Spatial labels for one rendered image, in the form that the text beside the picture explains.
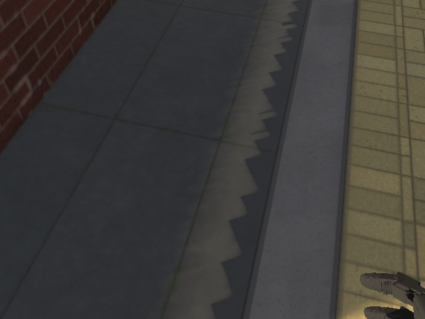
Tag robot right hand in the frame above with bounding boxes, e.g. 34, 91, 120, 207
360, 272, 425, 319

